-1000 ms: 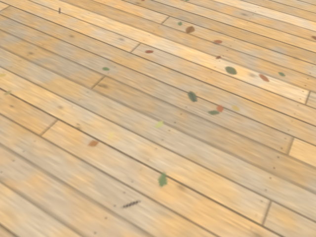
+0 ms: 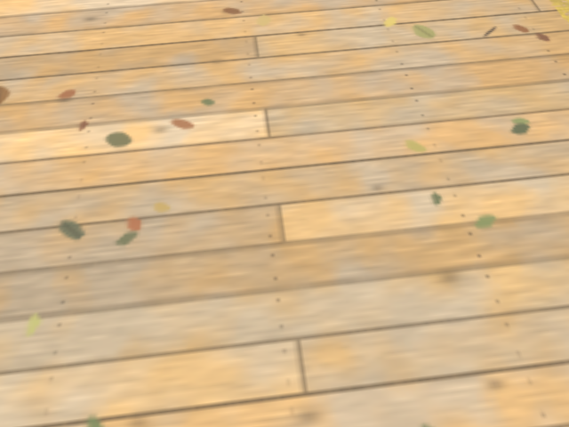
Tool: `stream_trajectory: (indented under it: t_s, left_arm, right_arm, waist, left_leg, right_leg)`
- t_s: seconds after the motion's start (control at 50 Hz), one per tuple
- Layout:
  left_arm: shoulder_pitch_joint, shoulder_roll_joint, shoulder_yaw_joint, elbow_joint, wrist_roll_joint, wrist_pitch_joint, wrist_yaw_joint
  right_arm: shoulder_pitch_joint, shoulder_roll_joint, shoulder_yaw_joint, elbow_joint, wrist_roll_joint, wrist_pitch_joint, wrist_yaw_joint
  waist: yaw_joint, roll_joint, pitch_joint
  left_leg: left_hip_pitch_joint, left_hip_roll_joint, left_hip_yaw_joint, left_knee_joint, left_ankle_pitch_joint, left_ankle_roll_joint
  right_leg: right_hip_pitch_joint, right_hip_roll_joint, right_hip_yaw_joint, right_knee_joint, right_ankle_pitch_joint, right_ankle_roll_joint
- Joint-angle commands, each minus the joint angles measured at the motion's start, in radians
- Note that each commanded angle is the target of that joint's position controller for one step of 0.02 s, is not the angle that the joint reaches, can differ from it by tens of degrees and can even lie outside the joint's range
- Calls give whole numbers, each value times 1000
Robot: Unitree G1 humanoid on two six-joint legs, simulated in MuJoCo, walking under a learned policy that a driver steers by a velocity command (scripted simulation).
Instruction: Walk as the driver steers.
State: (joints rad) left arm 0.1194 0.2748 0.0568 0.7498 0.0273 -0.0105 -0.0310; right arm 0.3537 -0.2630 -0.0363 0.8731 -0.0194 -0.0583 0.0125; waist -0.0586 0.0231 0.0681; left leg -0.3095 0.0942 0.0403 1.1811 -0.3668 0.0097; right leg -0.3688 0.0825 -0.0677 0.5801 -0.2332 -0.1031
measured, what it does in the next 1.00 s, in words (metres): walks ahead: left foot, then right foot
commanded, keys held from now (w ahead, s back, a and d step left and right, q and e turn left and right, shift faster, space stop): w+q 0.38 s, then no key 0.62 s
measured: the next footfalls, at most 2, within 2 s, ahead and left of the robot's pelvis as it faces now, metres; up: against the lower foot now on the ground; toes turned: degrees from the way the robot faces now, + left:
left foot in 0.44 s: +0.40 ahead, +0.08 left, +0.00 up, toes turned +12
right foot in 0.90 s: +0.51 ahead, -0.08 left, +0.00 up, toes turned +11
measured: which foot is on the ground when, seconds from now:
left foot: up 0.00-0.42, down 0.44-1.00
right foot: down 0.00-0.44, up 0.46-0.88, down 0.90-1.00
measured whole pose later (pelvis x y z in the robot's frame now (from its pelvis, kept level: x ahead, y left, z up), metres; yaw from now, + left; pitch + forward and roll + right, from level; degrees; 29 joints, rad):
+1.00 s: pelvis +0.42 +0.00 +0.01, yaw +12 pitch -1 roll +1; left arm 0.25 0.19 -0.01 0.98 0.02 -0.01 0.04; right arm 0.24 -0.21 0.00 1.01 -0.01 -0.01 -0.03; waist -0.02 0.02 0.03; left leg -0.12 -0.07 0.02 0.42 -0.28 0.06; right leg -0.25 0.00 -0.03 0.46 -0.20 -0.03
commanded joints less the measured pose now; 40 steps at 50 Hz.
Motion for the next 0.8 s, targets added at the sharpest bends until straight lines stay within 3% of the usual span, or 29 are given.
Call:
stream_trajectory:
  t_s: [0.02, 0.06, 0.12, 0.2, 0.32, 0.36, 0.4, 0.42, 0.44, 0.46, 0.48, 0.5, 0.52, 0.54, 0.56, 0.58, 0.6, 0.66, 0.72, 0.8]
  left_arm:
    - [117, 94, 21, 0, -10, -27, 22]
    - [139, 85, 13, 23, -12, -57, 17]
    - [191, 100, 15, 61, -12, -75, 17]
    - [240, 78, 2, 94, -10, -84, 24]
    - [301, 63, -19, 153, -10, -88, 53]
    - [305, 94, -17, 169, -5, -84, 66]
    - [292, 124, -11, 176, 3, -72, 82]
    - [280, 136, -9, 176, 6, -66, 83]
    - [228, 143, -10, 159, -12, -67, 78]
    - [279, 50, -31, 117, -19, -80, 64]
    - [367, 49, -27, 126, -44, -73, 59]
    - [286, 84, -25, 121, -25, -70, 58]
    - [225, 75, -28, 102, -25, -74, 53]
    - [215, 75, -25, 109, -15, -68, 50]
    - [223, 70, -24, 112, 0, -47, 47]
    - [248, 53, -26, 122, 9, -24, 44]
    - [262, 35, -28, 126, 7, -10, 42]
    - [268, 17, -30, 135, -2, 2, 41]
    - [199, 15, -32, 131, -4, 7, 48]
    - [141, 19, -32, 136, -11, 13, 63]
  right_arm:
    - [32, -96, -13, -55, -11, -10, 7]
    - [68, -86, -15, -28, -15, 22, 17]
    - [-16, -72, -18, -38, -5, 38, 29]
    - [-151, -61, -19, -70, 2, 32, 31]
    - [-315, -16, 11, -122, -10, 22, 44]
    - [-289, -30, 9, -124, -8, 23, 40]
    - [-145, -59, -2, -82, -15, 21, 30]
    - [-6, -88, -15, -37, -23, 11, 22]
    - [135, -113, -28, 4, -40, -2, 12]
    - [174, -220, -55, 17, -44, -2, -2]
    - [172, -239, -64, 19, 2, 2, -3]
    - [74, -199, -61, -6, 31, 8, -7]
    - [-19, -135, -42, -20, 27, 11, -10]
    - [-66, -81, -26, -21, 21, 11, -9]
    - [-92, -61, -17, -21, 24, 9, -12]
    - [-96, -59, -12, -12, 20, 3, -12]
    - [-88, -71, -13, -3, 12, -5, -10]
    - [-89, -94, -11, 15, 3, -14, -10]
    - [-78, -83, -3, 34, 3, -2, -11]
    - [-55, -78, 2, 62, -5, 12, -18]
  waist:
    - [36, -51, -87]
    - [18, -60, -92]
    - [36, -64, -29]
    - [72, -73, 21]
    - [108, -65, 48]
    - [84, -90, 5]
    - [18, -122, -66]
    - [-38, -125, -126]
    - [-125, -97, -185]
    - [-69, 135, -293]
    - [-22, 137, -460]
    - [-14, -32, -351]
    - [11, -28, -195]
    - [48, -79, -104]
    - [75, -73, -66]
    - [92, -50, -59]
    - [100, -36, -69]
    - [114, 9, -102]
    - [83, 57, -112]
    - [48, 73, -107]
  left_leg:
    - [-269, 56, -54, -1, 99, 13]
    - [-220, 43, -43, -16, 109, 10]
    - [-321, 31, -51, -68, 200, 15]
    - [-413, -32, -84, -219, 329, 23]
    - [-354, -77, 57, -516, 394, 57]
    - [-266, -135, 109, -564, 317, 94]
    - [-126, -193, 122, -581, 222, 137]
    - [16, -202, 84, -638, 241, 164]
    - [235, -147, 9, -745, 389, 208]
    - [547, 162, -309, -629, 916, 313]
    - [708, 324, -646, -670, 1154, 479]
    - [553, 278, -492, -732, 1068, 440]
    - [390, 235, -401, -797, 969, 393]
    - [259, 189, -328, -850, 918, 340]
    - [161, 148, -260, -890, 895, 305]
    - [86, 120, -208, -910, 915, 282]
    - [62, 101, -173, -913, 981, 278]
    - [79, 60, -95, -906, 1051, 246]
    - [122, 29, -62, -891, 985, 195]
    - [156, 59, -100, -875, 833, 193]
  right_leg:
    - [299, -282, 324, -348, 303, -124]
    - [259, -263, 245, -375, 435, -114]
    - [270, -247, 159, -426, 455, -71]
    - [325, -233, 61, -450, 504, -16]
    - [448, -259, -39, -435, 752, 14]
    - [515, -273, -68, -328, 1055, 33]
    - [538, -290, -75, -108, 1296, 46]
    - [495, -290, -65, 73, 1250, 47]
    - [344, -253, -89, 332, 1000, 51]
    - [26, -99, -112, 710, 16, 66]
    - [-187, 10, 65, 960, -363, 83]
    - [-210, -68, 143, 915, -229, 73]
    - [-224, -97, 124, 839, -182, 72]
    - [-192, -123, 117, 758, -163, 75]
    - [-134, -138, 112, 686, -150, 85]
    - [-63, -137, 97, 636, -134, 94]
    - [-32, -126, 84, 602, -114, 103]
    - [-28, -124, 65, 455, -40, 121]
    - [-24, -128, 46, 288, 33, 125]
    - [15, -122, 46, 155, 34, 117]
